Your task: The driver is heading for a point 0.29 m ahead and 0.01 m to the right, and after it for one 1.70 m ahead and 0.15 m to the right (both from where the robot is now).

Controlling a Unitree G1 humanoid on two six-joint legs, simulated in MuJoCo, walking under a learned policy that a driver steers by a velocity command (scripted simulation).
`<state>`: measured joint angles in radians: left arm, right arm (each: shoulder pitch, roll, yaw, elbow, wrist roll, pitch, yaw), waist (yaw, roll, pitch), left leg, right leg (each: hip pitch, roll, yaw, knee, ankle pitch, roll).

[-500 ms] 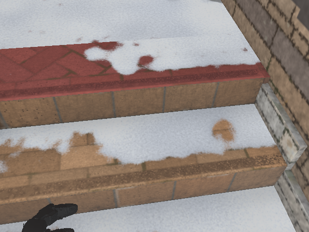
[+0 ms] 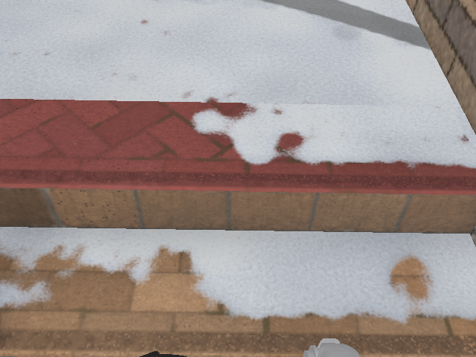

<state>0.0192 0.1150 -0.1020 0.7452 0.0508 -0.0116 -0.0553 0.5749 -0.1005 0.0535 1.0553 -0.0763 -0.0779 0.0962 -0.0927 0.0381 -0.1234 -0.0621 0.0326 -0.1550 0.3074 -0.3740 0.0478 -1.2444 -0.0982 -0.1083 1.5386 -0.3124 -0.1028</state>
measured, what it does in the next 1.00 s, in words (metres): climbs: right foot 0.15 m higher, then left foot 0.15 m higher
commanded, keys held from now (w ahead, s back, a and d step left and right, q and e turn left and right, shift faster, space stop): w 1.00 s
